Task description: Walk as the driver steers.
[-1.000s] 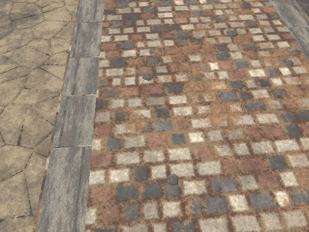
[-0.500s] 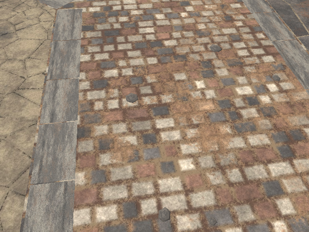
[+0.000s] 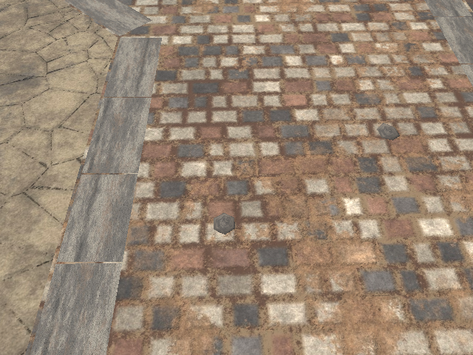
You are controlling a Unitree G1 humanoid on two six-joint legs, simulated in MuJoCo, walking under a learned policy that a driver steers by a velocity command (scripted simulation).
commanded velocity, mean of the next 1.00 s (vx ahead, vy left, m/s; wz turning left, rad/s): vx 0.93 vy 0.00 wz -0.26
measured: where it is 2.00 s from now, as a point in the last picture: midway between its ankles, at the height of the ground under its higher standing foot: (279, 176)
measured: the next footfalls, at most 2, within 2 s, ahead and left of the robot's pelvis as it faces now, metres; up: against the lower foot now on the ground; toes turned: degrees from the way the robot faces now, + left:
left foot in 0.14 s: +0.36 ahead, +0.08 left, +0.00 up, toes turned +4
right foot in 0.62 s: +0.82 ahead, -0.08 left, +0.00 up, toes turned -5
